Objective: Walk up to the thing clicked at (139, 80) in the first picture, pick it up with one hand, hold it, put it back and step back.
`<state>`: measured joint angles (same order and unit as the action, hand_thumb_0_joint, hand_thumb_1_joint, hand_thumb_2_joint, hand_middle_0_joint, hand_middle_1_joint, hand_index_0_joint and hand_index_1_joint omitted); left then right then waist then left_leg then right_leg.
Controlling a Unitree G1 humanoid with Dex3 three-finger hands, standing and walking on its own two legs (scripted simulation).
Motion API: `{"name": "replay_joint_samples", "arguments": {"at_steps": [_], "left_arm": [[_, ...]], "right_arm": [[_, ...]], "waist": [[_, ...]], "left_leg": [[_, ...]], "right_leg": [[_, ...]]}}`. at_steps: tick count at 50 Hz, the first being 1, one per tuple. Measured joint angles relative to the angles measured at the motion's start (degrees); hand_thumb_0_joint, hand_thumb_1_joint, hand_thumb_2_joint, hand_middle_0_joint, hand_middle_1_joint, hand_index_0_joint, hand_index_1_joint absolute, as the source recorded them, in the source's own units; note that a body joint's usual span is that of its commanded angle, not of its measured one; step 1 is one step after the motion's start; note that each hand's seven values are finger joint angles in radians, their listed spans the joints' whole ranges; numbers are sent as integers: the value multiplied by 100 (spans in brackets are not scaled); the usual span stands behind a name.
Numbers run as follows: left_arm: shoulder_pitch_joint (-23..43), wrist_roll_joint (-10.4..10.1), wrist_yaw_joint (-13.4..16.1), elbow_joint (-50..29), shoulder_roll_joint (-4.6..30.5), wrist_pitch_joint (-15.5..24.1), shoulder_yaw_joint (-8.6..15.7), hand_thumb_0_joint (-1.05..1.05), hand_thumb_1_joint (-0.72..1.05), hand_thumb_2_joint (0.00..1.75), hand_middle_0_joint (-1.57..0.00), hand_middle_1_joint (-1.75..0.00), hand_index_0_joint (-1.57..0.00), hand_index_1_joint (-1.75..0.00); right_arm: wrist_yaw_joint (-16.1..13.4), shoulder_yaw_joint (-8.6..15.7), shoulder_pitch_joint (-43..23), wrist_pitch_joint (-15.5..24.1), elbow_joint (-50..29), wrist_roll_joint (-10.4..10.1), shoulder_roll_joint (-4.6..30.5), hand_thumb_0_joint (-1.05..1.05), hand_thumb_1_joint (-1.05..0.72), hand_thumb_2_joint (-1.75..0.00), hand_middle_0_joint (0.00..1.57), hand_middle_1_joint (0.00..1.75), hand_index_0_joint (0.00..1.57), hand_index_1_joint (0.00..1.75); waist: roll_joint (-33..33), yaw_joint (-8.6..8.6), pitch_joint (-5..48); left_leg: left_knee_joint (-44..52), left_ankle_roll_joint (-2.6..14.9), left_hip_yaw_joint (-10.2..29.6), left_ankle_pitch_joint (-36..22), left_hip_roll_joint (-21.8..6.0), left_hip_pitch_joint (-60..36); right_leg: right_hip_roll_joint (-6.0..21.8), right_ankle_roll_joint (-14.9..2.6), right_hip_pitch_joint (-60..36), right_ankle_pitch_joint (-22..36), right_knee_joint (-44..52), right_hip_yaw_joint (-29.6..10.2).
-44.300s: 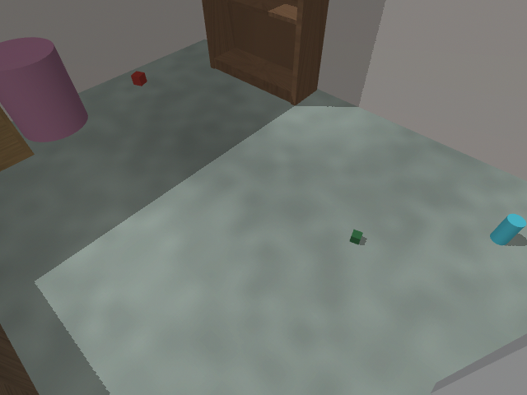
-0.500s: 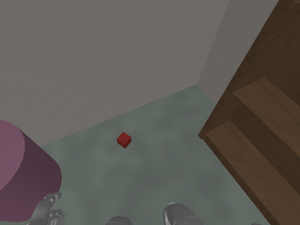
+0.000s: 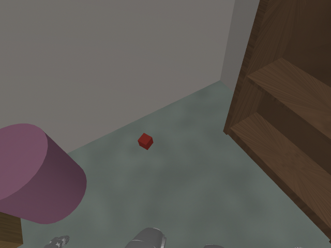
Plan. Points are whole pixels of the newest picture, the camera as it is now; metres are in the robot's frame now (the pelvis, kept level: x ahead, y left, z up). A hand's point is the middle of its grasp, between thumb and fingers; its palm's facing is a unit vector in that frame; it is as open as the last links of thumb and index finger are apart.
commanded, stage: step back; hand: left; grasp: from above
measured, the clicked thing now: (145, 141) +0.80 +0.26 -0.73
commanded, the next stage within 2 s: stand in 1.78 s
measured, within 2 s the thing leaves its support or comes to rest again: neither
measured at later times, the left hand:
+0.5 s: hand out of the picture -0.11 +0.26 -0.16, palm faces -0.01 -0.92 -0.40, open 7.4 cm
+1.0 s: hand out of the picture -0.26 +0.27 -0.14, palm faces +0.10 -0.90 -0.42, open 7.4 cm
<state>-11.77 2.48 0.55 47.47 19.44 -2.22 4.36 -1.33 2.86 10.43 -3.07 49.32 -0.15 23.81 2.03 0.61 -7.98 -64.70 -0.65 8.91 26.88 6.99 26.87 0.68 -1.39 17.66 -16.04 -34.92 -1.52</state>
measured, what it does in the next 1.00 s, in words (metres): walks backwards: left foot, then right foot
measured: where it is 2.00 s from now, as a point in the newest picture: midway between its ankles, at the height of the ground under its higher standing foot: outside the picture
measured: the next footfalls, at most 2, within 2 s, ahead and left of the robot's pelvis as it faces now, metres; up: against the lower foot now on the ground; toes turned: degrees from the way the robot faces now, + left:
left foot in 0.16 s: -0.03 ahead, +0.12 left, +0.00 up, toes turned +1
right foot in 0.54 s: -0.22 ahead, -0.14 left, +0.00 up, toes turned +3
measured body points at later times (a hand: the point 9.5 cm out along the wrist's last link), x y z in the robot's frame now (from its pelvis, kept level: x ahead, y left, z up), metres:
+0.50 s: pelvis -0.18 -0.01 -0.01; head -0.12 +0.00 +0.43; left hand -0.11 +0.31 -0.14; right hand -0.03 -0.32 -0.11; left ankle -0.07 +0.12 -0.73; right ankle -0.24 -0.15 -0.71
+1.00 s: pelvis -0.30 -0.02 +0.00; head -0.30 -0.02 +0.44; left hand -0.26 +0.31 -0.11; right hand -0.24 -0.33 -0.13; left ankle -0.32 +0.11 -0.73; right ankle -0.27 -0.14 -0.71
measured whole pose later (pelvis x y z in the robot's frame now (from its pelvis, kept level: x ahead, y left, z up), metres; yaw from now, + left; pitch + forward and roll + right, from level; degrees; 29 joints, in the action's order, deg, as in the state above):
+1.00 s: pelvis -0.30 -0.02 +0.00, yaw +5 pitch -3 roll +2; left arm -13.3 1.9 -0.1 53.2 22.9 -1.3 4.5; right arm 1.6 3.1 15.4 -1.1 56.3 2.3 20.5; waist -1.4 0.0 -2.7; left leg -33.7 1.5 1.2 20.2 1.5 11.1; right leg 2.5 -0.9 21.5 -27.5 -48.4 0.2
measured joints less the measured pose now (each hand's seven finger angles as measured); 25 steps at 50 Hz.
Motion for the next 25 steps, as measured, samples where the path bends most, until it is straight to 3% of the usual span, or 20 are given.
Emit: {"name": "replay_joint_samples", "arguments": {"at_steps": [3, 6, 8, 10, 13, 15, 18, 21, 25], "left_arm": [[233, -8, 72, -237, 48, 59, 12, 1, 90, 90, -20, -30, -21, -31], [464, -50, 111, -410, 129, 58, -5, 1, 90, 90, -20, -30, -21, -30], [611, -95, 103, -445, 212, 5, -30, 1, 90, 90, -20, -30, -21, -30], [709, -140, 98, -376, 297, -82, -19, 1, 91, 90, -20, -30, -20, -30], [659, -165, 104, -157, 209, -191, -28, 1, 91, 90, -20, -30, -20, -30], [557, -204, 73, -80, 203, -211, -18, 1, 91, 90, -20, -30, -20, -30], [359, -210, 28, -16, 261, -160, 19, 1, 91, 90, -20, -30, -20, -30], [182, -176, 30, 84, 321, -99, 25, 1, 91, 90, -20, -30, -20, -30], [14, -168, 32, 268, 362, -35, -11, 1, 91, 90, -20, -30, -20, -30]], "right_arm": [[-13, -17, 110, -6, 86, 37, -34, 1, -90, -90, 20, 30, 21, 30], [23, -35, 143, 8, 126, 75, -119, 1, -90, -90, 20, 30, 21, 30], [55, -29, 140, 54, 141, 94, -196, 1, -90, -90, 20, 30, 21, 30], [91, -37, 77, 64, 156, 148, -351, 1, -90, -90, 20, 30, 21, 30], [173, -87, 84, 64, 96, 219, -332, 1, -90, -90, 20, 30, 21, 30], [155, -94, 39, 49, 85, 256, -333, 1, -90, -90, 20, 30, 21, 30], [135, -77, -113, 62, 7, 250, -327, 1, -90, -90, 20, 30, 21, 30], [129, -45, -328, 76, -140, 215, -281, 1, -90, -90, 20, 30, 21, 30], [155, -32, -642, 33, -348, 202, -184, 1, -90, -90, 20, 30, 21, 30]], "waist": [[16, -42, -137], [-69, -91, -277], [-222, -129, -351], [-588, -35, -463], [-426, -179, -302], [-371, -181, -170], [-405, -80, -51], [-387, 0, -86], [-326, 88, -205]], "left_leg": [[716, -61, -191, 211, -174, -421], [1763, -8, -499, 176, -384, -867], [2558, 103, -664, -507, -422, -1163], [2665, 195, -865, -777, -247, -1222], [2617, 274, -716, -891, -452, -1032], [2844, 263, -685, -1118, -585, -960], [3191, 234, -771, -1476, -708, -820], [3307, 244, -845, -1730, -823, -622], [3161, 133, -1000, -1942, -966, -278]], "right_leg": [[1, -13, 189, 128, -71, 173], [70, 14, 409, 192, -283, 343], [177, 63, 580, 188, -530, 399], [283, 73, 692, 88, -778, 123], [-315, 55, 951, -1259, -2133, -270], [-626, 38, 1035, -1328, -3013, -507], [-735, 104, 887, -1111, -3545, -674], [-557, 265, 413, -1173, -2956, -556], [-194, 325, -341, -1203, -1211, -232]]}}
